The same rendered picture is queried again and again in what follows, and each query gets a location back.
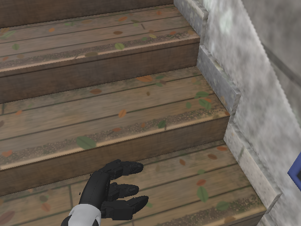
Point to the robot left forearm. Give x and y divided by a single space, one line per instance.
83 214

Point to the left robot hand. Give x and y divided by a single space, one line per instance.
104 196

